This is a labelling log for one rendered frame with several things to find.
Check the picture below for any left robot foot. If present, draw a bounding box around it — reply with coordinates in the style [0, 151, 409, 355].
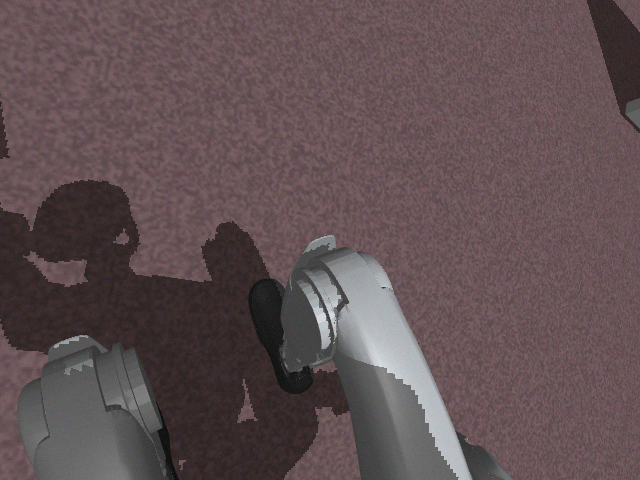
[156, 402, 179, 480]

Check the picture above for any right robot foot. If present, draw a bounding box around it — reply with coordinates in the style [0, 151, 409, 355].
[249, 279, 314, 394]

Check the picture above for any right robot hand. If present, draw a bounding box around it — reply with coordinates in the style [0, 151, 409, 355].
[456, 431, 513, 480]

